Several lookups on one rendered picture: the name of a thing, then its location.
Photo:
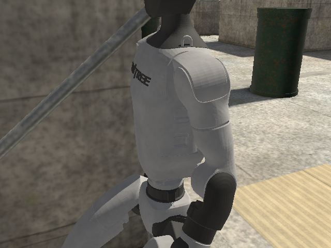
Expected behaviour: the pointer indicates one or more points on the left robot forearm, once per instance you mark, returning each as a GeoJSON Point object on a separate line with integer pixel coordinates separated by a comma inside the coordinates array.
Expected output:
{"type": "Point", "coordinates": [205, 218]}

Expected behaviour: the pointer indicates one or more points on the left robot upper arm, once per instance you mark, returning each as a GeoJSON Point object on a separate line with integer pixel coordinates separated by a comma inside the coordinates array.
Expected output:
{"type": "Point", "coordinates": [202, 84]}

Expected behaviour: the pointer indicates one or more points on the right robot upper arm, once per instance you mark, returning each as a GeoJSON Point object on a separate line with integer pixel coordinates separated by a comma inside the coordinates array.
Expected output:
{"type": "Point", "coordinates": [137, 44]}

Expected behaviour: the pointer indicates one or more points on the humanoid robot torso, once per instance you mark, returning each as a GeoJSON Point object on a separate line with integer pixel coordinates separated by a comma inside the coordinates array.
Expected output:
{"type": "Point", "coordinates": [165, 143]}

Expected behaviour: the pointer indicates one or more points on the humanoid robot head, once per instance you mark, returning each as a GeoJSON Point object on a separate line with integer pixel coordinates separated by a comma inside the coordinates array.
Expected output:
{"type": "Point", "coordinates": [175, 24]}

